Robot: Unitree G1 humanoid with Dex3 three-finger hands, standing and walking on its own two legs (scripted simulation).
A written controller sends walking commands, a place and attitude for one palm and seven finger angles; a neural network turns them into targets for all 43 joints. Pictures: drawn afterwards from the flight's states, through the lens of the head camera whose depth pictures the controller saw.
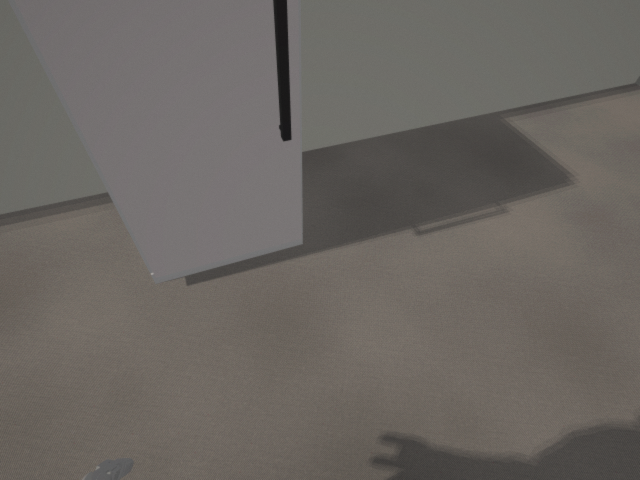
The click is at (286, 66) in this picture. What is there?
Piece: fridge door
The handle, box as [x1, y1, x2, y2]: [273, 0, 290, 140]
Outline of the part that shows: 273,0 280,110 279,128 281,130 282,139 287,140 290,139 290,111 286,0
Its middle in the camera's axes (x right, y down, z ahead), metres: -0.10 -0.46 +0.92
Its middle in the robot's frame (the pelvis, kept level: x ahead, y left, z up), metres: +1.00 +0.17 +0.08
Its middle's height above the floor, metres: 0.85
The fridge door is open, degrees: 0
